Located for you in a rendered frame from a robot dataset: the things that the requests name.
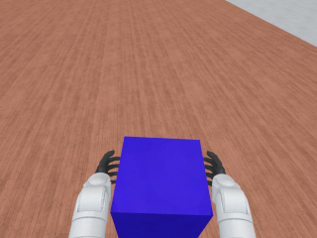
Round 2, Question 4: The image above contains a robot left forearm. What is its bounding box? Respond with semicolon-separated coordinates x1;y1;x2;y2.
68;173;112;238

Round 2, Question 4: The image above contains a carton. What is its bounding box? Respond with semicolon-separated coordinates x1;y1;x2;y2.
110;136;213;238

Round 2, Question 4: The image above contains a robot right forearm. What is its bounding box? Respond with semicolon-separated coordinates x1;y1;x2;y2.
212;174;257;238

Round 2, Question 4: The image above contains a robot left hand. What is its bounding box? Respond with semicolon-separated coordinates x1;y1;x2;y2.
95;150;121;184

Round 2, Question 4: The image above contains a robot right hand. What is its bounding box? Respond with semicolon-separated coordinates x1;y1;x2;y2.
203;151;226;186

